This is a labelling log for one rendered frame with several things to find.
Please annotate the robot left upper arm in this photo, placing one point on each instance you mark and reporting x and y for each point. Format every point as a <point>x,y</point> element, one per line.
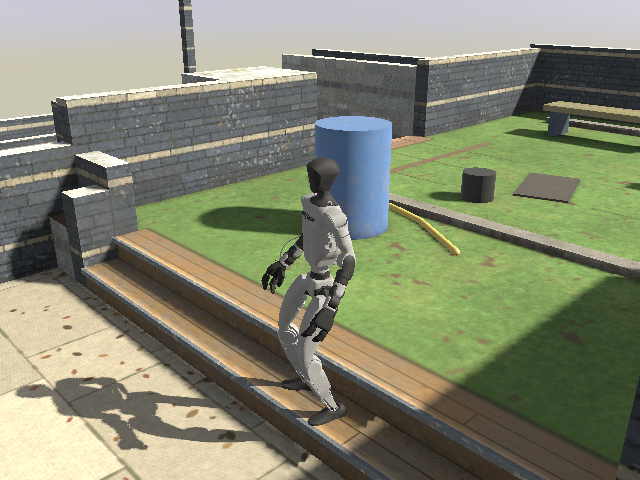
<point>337,222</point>

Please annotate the right robot forearm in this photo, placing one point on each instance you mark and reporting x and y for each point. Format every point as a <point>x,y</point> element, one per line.
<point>293,253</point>

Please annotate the left robot forearm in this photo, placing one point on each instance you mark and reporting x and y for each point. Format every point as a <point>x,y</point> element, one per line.
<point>337,292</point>

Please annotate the right robot shin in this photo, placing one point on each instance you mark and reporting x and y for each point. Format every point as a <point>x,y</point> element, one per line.
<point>292,355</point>

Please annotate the right robot hand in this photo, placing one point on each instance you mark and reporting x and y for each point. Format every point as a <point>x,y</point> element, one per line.
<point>277,270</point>

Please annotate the robot right upper arm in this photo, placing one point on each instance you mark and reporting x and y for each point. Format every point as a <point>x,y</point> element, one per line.
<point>303,198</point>

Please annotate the left robot hand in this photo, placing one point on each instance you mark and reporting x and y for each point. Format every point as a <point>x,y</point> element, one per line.
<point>324,320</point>

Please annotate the humanoid robot head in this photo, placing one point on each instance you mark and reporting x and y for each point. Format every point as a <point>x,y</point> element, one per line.
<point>322,173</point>

